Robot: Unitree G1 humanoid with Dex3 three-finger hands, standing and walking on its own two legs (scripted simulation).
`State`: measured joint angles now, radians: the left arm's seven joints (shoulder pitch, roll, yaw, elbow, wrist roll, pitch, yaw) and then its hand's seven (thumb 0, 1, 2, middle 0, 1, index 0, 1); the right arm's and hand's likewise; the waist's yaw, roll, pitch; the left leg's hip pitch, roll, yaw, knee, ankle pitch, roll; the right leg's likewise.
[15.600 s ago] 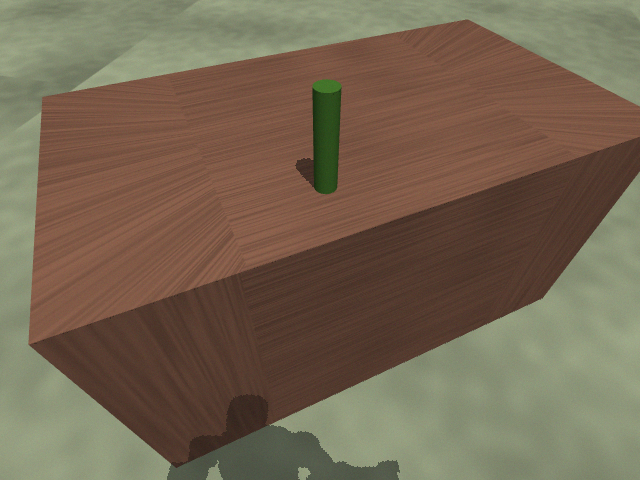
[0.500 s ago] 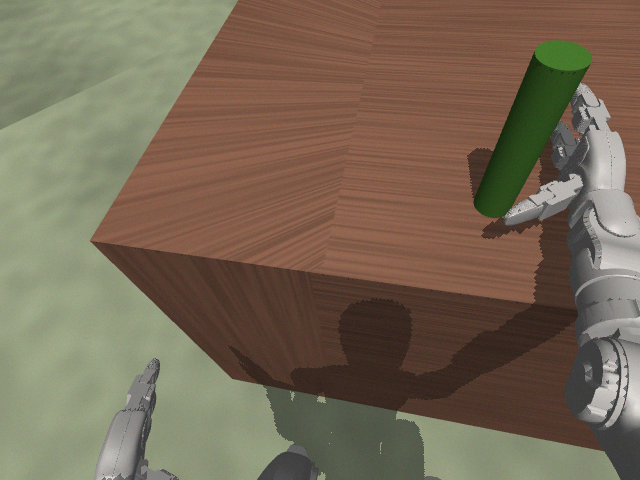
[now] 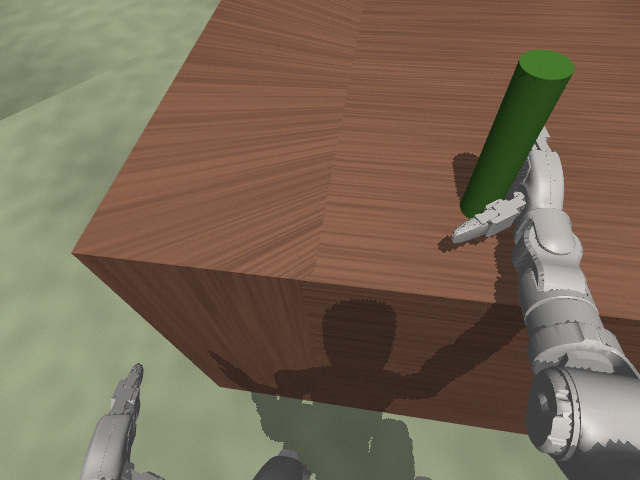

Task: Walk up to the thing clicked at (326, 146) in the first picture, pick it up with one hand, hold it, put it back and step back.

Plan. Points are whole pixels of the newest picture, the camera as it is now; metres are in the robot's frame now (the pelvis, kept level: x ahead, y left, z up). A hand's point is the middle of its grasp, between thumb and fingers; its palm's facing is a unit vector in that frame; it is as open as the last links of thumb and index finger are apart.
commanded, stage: close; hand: right
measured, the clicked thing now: (505, 150) +0.49 -0.13 +0.14
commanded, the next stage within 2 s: settle in 0.48 s
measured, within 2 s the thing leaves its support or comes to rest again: leaves its support in 0.80 s
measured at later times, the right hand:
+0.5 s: hand (487, 161) +0.52 -0.12 +0.10, palm faces -0.01 +1.00 +0.00, open 9.1 cm
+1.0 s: hand (498, 136) +0.52 -0.12 +0.14, palm faces -0.03 +1.00 -0.02, open 7.5 cm
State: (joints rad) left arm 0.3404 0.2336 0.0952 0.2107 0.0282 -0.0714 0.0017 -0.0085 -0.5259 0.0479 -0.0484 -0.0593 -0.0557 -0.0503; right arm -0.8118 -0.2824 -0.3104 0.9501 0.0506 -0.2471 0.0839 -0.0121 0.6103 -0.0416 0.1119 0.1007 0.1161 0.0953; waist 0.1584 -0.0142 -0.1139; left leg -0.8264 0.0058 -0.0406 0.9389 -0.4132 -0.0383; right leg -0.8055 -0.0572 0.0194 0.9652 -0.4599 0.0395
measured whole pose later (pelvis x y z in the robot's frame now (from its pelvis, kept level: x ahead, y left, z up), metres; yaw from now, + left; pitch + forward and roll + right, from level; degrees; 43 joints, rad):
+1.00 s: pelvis +0.00 +0.00 +0.01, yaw +0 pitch +17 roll +1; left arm 0.30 0.24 0.08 0.28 0.02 -0.07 0.01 -0.01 -0.53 0.06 -0.06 -0.06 -0.06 -0.06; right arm -0.97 -0.37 -0.31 1.07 0.05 -0.20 0.10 0.02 0.12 -1.09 0.99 1.17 0.90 1.13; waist 0.18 -0.02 -0.11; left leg -0.78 0.01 -0.04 0.88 -0.39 -0.04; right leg -0.76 -0.06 0.02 0.91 -0.44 0.04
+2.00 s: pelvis +0.02 +0.00 +0.04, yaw +0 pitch +8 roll +0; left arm 0.36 0.24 0.07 0.34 -0.02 -0.06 0.02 -0.01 -0.51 0.05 -0.03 -0.05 -0.04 -0.03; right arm -0.76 -0.27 -0.25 0.65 0.12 0.05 0.13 0.02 0.14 -1.15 0.97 1.23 0.88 1.18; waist 0.05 -0.04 -0.11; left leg -0.49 0.03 -0.04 0.69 -0.35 -0.03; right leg -0.45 -0.04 0.00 0.68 -0.37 0.04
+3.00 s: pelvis -0.01 +0.01 +0.05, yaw -2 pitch -1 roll +0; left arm 0.27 0.25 0.10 0.58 -0.04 -0.19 0.02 -0.01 -0.53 0.05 -0.03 -0.04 -0.04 -0.04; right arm -0.49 -0.30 -0.28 0.00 0.22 0.57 0.18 0.02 0.12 -1.17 0.96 1.23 0.88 1.19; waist 0.01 -0.07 -0.07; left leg -0.30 0.04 -0.01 0.60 -0.29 -0.03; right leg -0.27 -0.03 0.03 0.59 -0.30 0.04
